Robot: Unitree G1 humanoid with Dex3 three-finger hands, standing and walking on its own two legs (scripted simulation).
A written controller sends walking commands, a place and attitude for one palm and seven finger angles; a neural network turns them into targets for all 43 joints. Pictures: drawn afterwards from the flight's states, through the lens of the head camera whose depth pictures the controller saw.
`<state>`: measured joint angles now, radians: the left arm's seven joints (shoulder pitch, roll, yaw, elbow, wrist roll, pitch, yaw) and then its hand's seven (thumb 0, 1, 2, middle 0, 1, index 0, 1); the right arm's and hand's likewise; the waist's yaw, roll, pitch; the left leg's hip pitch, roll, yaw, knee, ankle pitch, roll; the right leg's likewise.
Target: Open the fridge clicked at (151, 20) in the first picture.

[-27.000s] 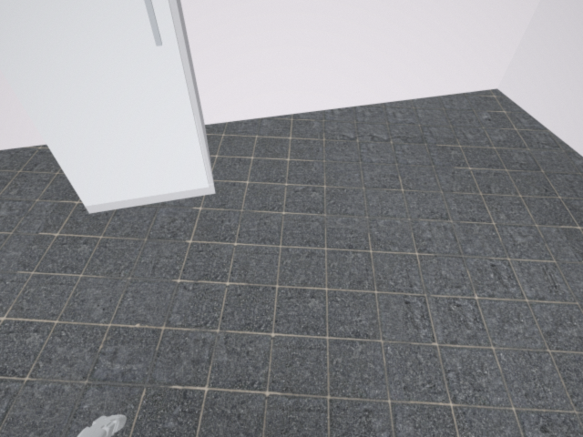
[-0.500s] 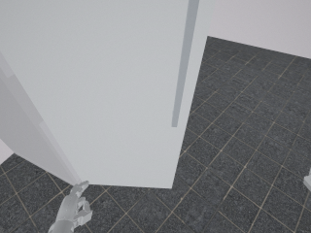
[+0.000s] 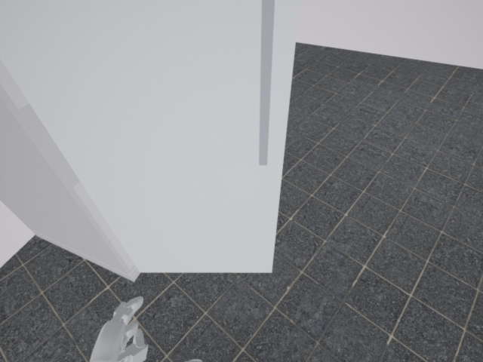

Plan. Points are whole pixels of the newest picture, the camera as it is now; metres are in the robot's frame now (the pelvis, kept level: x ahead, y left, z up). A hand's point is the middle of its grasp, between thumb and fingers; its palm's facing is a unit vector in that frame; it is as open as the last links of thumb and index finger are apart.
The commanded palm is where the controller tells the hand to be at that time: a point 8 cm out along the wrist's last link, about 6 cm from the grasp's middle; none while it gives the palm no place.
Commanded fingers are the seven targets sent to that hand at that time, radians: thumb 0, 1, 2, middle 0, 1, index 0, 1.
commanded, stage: step back with the hand held close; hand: right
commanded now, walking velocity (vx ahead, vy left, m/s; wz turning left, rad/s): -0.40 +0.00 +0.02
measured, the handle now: (265, 52) +0.54 -0.03 +0.26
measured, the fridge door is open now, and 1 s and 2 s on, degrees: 67 67 67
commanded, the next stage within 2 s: stop stepping back and stand still in 0.68 s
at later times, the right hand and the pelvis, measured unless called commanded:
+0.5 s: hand out of the picture +0.14 -0.27 +0.19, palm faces +0.43 +0.78 -0.45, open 7.4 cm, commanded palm +0.07 -0.32 +0.20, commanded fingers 0.00 -0.90 -0.90 0.20 0.30 0.20 0.30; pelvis -0.06 -0.01 +0.00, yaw -2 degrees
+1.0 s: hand out of the picture +0.07 -0.29 +0.19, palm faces +0.29 +0.86 -0.41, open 7.4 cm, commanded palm +0.00 -0.33 +0.20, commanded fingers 0.00 -0.90 -0.90 0.20 0.30 0.20 0.30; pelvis -0.16 -0.04 +0.02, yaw +5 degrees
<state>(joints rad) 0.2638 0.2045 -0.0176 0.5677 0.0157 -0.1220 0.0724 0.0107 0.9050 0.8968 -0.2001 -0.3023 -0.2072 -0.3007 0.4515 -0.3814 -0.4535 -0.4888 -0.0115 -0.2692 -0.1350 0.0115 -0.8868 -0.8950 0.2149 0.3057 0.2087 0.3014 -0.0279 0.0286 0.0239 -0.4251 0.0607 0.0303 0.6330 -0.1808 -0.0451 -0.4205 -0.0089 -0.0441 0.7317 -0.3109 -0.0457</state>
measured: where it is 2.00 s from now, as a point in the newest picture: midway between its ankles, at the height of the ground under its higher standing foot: outside the picture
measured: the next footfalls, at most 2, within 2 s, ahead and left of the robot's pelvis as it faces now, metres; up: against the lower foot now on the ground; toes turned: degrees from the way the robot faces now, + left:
left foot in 0.74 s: -0.16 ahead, +0.14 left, +0.00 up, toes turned +2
right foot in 0.86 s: +0.02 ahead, -0.09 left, +0.00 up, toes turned +3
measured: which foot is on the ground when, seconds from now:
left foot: down 0.00-0.48, up 0.50-0.72, down 0.74-0.86, up 0.88-1.00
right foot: down 0.00-0.74, up 0.76-0.84, down 0.86-1.00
